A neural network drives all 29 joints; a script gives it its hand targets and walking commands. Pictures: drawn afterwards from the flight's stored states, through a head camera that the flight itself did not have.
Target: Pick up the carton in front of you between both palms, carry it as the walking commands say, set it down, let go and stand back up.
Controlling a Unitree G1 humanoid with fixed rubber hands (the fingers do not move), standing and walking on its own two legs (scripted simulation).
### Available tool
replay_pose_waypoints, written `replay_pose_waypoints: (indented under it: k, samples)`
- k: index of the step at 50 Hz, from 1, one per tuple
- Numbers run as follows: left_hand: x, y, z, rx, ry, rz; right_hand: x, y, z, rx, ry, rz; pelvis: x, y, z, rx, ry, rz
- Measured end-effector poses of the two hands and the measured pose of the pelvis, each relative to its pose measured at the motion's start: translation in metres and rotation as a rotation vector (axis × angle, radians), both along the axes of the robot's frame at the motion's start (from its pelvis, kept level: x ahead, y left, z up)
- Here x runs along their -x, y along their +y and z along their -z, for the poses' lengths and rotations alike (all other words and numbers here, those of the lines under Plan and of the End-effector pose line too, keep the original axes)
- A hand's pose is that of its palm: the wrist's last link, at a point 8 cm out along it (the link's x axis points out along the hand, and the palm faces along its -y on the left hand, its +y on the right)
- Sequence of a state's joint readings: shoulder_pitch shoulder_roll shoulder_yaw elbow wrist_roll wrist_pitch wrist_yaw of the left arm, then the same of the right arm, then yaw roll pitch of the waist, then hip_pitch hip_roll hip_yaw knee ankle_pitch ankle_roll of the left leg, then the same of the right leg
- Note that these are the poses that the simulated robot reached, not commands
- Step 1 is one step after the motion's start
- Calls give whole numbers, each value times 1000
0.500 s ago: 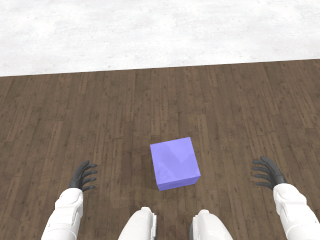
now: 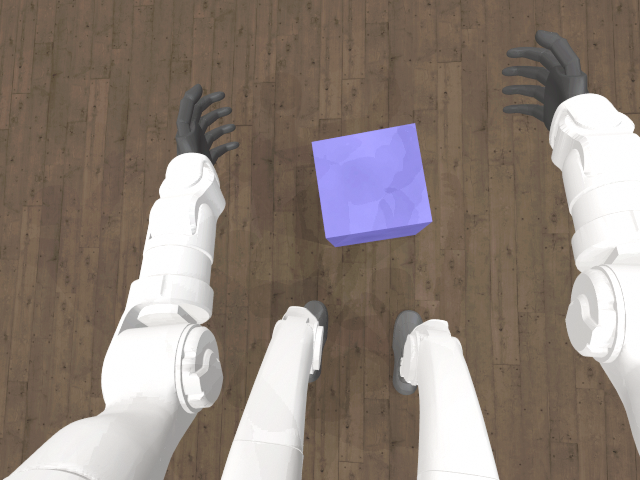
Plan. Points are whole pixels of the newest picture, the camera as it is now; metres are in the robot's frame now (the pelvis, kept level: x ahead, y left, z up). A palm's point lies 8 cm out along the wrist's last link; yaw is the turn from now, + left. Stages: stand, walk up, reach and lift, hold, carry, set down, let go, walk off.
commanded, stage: reach and lift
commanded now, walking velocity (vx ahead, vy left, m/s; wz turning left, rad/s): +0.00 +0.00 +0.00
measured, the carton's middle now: (369, 193) +0.51 +0.02 -0.53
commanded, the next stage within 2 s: none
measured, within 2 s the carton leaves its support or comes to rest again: leaves its support in 1.82 s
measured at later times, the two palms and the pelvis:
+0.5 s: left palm (253, 173) +0.47 +0.21 -0.25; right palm (489, 139) +0.55 -0.16 -0.26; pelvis +0.02 +0.00 -0.11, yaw +3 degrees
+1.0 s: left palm (277, 194) +0.47 +0.21 -0.44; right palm (455, 174) +0.54 -0.15 -0.45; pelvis -0.03 +0.01 -0.27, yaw +3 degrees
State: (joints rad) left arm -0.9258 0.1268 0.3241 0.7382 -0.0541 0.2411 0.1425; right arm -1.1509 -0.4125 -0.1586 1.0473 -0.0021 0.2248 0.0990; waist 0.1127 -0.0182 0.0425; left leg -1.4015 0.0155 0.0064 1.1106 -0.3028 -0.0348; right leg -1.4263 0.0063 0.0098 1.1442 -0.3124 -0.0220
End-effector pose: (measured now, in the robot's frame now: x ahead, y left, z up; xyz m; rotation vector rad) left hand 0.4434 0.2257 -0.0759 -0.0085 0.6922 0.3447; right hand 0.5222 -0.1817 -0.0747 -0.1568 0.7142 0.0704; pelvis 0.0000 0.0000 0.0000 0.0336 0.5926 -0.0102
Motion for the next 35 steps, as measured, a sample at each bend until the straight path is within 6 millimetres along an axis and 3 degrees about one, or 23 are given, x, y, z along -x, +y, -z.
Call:
replay_pose_waypoints:
  k: [7, 12, 16, 22, 29, 35]
  samples:
    - [-32, -15, 20, 6, -37, -20, -39, 13, 18, -19, -36, -24, 0, -2, 13, -8, 91, 5]
    - [-36, -19, 45, 2, -30, -21, -46, 16, 46, -24, -31, -22, -12, -4, 17, -14, 168, 6]
    - [-35, -18, 75, 1, -13, -19, -44, 18, 79, -26, -19, -8, -22, -4, 32, -19, 235, 3]
    - [-29, -15, 141, 4, 16, -15, -33, 20, 149, -24, 1, 19, -28, -2, 77, -26, 319, -6]
    - [-24, -11, 223, 3, 15, 0, -21, 17, 235, -9, -15, 35, -13, 2, 144, -29, 321, -22]
    - [-23, -11, 274, 9, 8, 5, -20, 15, 282, -4, -39, 41, 7, 5, 196, -25, 247, -27]
